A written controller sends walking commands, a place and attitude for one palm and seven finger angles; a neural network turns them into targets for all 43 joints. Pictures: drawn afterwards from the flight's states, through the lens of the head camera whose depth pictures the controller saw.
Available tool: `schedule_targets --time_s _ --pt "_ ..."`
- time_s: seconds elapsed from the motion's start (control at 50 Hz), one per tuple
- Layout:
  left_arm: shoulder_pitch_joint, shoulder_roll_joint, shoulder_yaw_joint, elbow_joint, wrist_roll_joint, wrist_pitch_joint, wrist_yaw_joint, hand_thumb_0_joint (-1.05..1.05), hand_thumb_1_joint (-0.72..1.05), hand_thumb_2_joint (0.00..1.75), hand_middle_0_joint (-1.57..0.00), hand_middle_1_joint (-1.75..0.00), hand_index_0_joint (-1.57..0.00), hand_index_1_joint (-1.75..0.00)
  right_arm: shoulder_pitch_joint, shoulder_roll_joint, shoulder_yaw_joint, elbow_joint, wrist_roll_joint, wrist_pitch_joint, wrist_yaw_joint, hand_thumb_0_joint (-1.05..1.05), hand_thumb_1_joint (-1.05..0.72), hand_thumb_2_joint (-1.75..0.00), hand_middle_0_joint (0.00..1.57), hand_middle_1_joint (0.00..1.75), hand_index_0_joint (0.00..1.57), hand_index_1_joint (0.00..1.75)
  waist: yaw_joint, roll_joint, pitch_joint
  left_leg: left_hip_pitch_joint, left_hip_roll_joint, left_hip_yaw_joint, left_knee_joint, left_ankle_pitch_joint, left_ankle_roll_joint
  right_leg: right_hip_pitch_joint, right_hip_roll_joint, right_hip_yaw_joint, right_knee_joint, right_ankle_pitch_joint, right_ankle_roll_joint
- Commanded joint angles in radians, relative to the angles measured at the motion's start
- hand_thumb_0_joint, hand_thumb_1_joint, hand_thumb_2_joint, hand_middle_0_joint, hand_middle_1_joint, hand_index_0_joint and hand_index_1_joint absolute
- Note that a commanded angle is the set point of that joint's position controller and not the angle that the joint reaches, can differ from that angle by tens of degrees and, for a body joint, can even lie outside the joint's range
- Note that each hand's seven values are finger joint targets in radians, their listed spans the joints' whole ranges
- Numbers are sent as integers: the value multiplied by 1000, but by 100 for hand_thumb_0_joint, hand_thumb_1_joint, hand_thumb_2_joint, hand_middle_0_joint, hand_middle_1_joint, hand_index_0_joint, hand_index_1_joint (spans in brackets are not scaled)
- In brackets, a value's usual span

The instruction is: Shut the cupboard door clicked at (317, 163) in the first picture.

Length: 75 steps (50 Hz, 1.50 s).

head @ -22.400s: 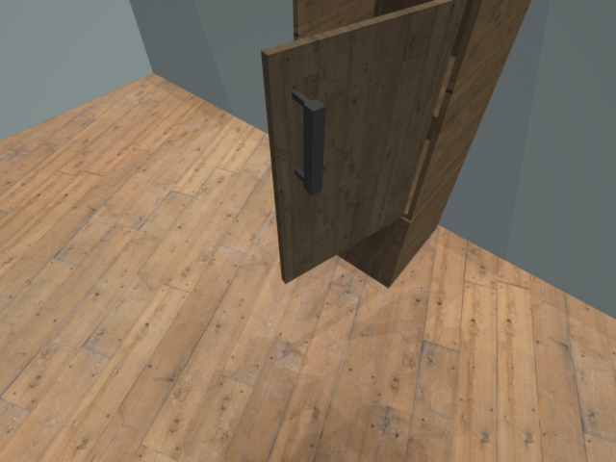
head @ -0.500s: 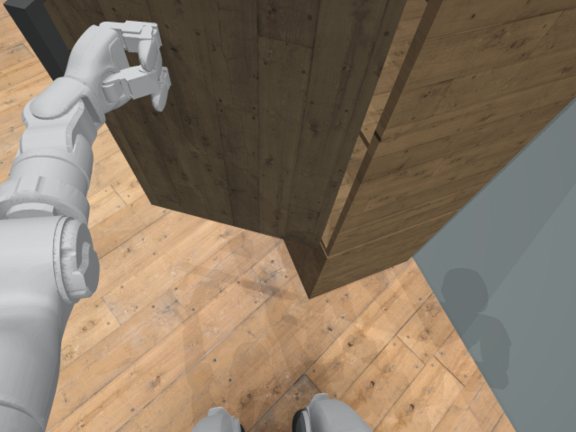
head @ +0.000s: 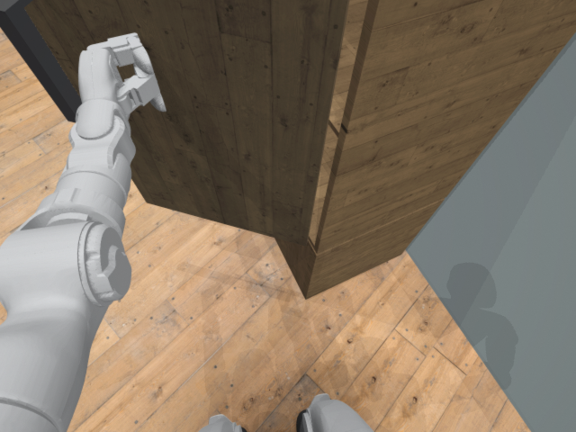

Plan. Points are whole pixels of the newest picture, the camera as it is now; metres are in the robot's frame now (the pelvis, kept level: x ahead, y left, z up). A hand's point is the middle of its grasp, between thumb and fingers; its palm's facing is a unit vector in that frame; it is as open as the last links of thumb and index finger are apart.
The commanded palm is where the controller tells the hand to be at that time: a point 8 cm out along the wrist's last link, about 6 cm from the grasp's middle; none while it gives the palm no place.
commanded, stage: pull the fist back off the door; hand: left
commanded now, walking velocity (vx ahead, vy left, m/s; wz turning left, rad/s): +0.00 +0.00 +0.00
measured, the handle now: (57, 59) +0.63 +0.22 +0.13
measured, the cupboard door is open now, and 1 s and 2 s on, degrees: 48 48 48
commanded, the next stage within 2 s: draw the hand back to the body in 0.48 s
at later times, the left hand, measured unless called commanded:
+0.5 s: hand (136, 125) +0.48 +0.11 +0.15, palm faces +0.00 -1.00 -0.02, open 3.1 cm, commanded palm +0.46 +0.16 +0.14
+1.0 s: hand (58, 186) +0.39 +0.17 +0.17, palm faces +0.04 -1.00 -0.02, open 3.1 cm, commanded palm +0.35 +0.22 +0.17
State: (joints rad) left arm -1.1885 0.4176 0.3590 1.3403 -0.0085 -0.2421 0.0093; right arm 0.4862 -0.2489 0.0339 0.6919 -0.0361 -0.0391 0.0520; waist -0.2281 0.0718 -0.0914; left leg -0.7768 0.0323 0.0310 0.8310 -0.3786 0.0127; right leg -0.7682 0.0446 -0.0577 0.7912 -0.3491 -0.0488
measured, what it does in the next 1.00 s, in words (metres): stands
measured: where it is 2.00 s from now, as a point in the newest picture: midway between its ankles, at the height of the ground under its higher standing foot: outside the picture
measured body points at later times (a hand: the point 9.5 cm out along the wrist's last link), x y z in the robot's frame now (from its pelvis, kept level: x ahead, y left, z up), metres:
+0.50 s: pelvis +0.01 +0.02 +0.02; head +0.06 +0.01 +0.46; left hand +0.47 +0.16 +0.15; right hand +0.09 -0.25 -0.10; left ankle +0.00 +0.11 -0.70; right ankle +0.01 -0.09 -0.70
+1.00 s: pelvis +0.01 +0.01 +0.03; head +0.02 +0.00 +0.48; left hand +0.38 +0.22 +0.17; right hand +0.11 -0.24 -0.09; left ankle +0.00 +0.11 -0.70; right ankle +0.01 -0.09 -0.70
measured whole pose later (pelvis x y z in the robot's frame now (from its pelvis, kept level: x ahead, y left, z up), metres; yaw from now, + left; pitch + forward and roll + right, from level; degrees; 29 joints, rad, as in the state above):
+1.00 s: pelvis +0.01 +0.01 +0.03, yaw +0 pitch +3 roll +0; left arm -0.37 0.22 0.18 0.45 -0.19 -0.13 -0.10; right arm 0.34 -0.26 0.01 0.64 0.05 -0.04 -0.03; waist -0.02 0.05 -0.07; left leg -0.35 0.00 0.05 0.62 -0.33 0.03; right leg -0.35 0.02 -0.03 0.60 -0.31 -0.03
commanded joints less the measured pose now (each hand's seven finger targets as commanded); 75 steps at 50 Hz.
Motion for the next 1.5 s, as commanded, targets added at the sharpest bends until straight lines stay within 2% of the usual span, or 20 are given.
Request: schedule_targets --time_s 0.0,0.04,0.12,0.22,0.32,0.38,0.46,0.58,0.64,0.68,0.8,0.88,0.96,1.02,1.08,1.1,1.12,1.22,1.34,1.48 --pt "-407 265 77 -299 -53 -117 -13 0 90 90 -130 -150 -130 -150 143 -182 -70 -84 19 -22 -23 0 -90 -90 20 30 20 30 62 -63 -481 200 -51 -16 -102 228 32 432 1 92 -140 398 44" --pt "-309 219 50 -290 -42 -138 -7 0 90 90 -130 -150 -130 -150 138 -177 -73 -89 18 -22 -19 0 -90 -90 20 30 20 30 66 -102 -421 190 -50 -6 -113 215 34 418 1 87 -149 390 46" --pt "-146 126 -16 -314 -28 -140 -14 0 90 90 -130 -150 -130 -150 117 -170 -84 -103 28 -12 -11 0 -90 -90 20 30 20 30 89 -80 -356 242 -51 8 -138 226 32 397 -2 73 -158 389 41" --pt "-178 9 -93 -444 -97 -124 -36 0 90 90 -130 -150 -130 -150 63 -164 -93 -109 47 -12 -23 0 -90 -90 20 30 20 30 79 -79 -324 343 -49 7 -160 212 32 362 1 64 -198 341 43" --pt "-276 -42 -159 -701 -110 -192 -2 0 90 90 -130 -150 -130 -150 5 -152 -95 -94 49 -42 -43 0 -90 -90 20 30 20 30 85 49 -448 553 -36 -29 -146 342 21 327 6 41 -159 393 30" --pt "-163 -46 -158 -651 -95 -175 20 0 90 90 -130 -150 -130 -150 -5 -152 -94 -79 50 -45 -46 0 -90 -90 20 30 20 30 102 -18 -407 538 -31 -41 -154 375 16 327 6 25 -146 398 29" --pt "-171 -88 -194 -468 -67 -94 33 0 90 90 -130 -150 -130 -150 -36 -152 -84 -69 58 -29 -46 0 -90 -90 20 30 20 30 78 -93 -246 426 -38 -42 -186 256 16 283 -6 24 -169 324 33" --pt "-197 -89 -154 -437 -100 -88 38 0 90 90 -130 -150 -130 -150 -49 -150 -73 -89 50 -28 -49 0 -90 -90 20 30 20 30 95 -117 -319 449 -40 -45 -173 319 11 323 -10 27 -153 370 28" --pt "-52 -32 -95 -566 -98 -136 18 0 90 90 -130 -150 -130 -150 -71 -147 -75 -131 49 -35 -42 0 -90 -90 20 30 20 30 169 -54 -451 505 -40 -35 -167 430 6 405 -11 35 -124 454 20" --pt "105 4 -70 -641 -94 -143 0 0 90 90 -130 -150 -130 -150 -74 -147 -77 -153 51 -30 -40 0 -90 -90 20 30 20 30 203 -63 -494 520 -33 -27 -164 527 8 467 -11 38 -117 522 20" --pt "278 -37 -124 -907 -145 -26 -73 0 90 90 -130 -150 -130 -150 -160 -136 -79 -204 87 -17 -53 0 -90 -90 20 30 20 30 202 -135 -314 480 -27 1 -234 432 26 532 -12 35 -197 523 32" --pt "283 -43 -150 -1123 -191 30 -98 0 90 90 -130 -150 -130 -150 -224 -127 -71 -219 96 -37 -87 0 -90 -90 20 30 20 30 201 -63 -279 544 -34 1 -272 345 35 548 -17 39 -250 432 32" --pt "436 -59 -173 -1220 -198 64 -124 0 90 90 -130 -150 -130 -150 -278 -113 -54 -215 99 -69 -101 0 -90 -90 20 30 20 30 221 -21 -233 580 -35 -12 -305 315 30 534 -20 34 -273 376 25" --pt "553 -51 -161 -1197 -214 133 -146 0 90 90 -124 -144 -124 -144 -316 -120 -44 -219 107 -74 -109 0 -90 -90 20 30 20 30 230 -80 -139 547 -37 -23 -343 215 29 522 -26 30 -308 270 29" --pt "644 -5 -110 -1228 -229 208 -163 0 90 90 -116 -135 -116 -135 -351 -125 -38 -237 113 -68 -117 0 -90 -90 20 30 20 30 250 -103 -121 547 -44 -21 -360 185 31 552 -34 38 -335 227 30" --pt "659 5 -192 -1393 -139 138 -81 0 90 90 -113 -132 -113 -132 -379 -89 -34 -249 97 -63 -125 0 -90 -90 20 30 20 30 233 -95 -56 574 -44 -15 -395 186 31 537 -56 71 -390 190 37" --pt "760 -5 -170 -1343 -127 132 -38 0 90 90 -111 -129 -111 -129 -380 -92 -35 -234 88 -54 -130 0 -90 -90 20 30 20 30 236 -109 -30 577 -38 -18 -401 170 30 543 -55 69 -402 167 39" --pt "841 31 -150 -1537 -96 124 33 0 90 90 -97 -114 -97 -114 -408 -84 -23 -241 76 -30 -134 0 -90 -90 20 30 20 30 243 -52 -69 654 -33 -25 -450 223 28 633 -53 61 -429 219 33" --pt "910 46 -135 -1652 -68 117 76 0 90 90 -81 -96 -81 -96 -431 -77 -11 -230 62 -36 -139 0 -90 -90 20 30 20 30 246 34 -17 708 -33 -37 -501 211 20 644 -43 51 -478 189 24" --pt "1244 48 -68 -1677 -76 127 76 0 90 90 -61 -75 -61 -75 -441 -79 -23 -232 52 -20 -129 0 -90 -90 20 30 20 30 275 -69 9 693 -27 -34 -506 302 20 714 -46 44 -481 268 27"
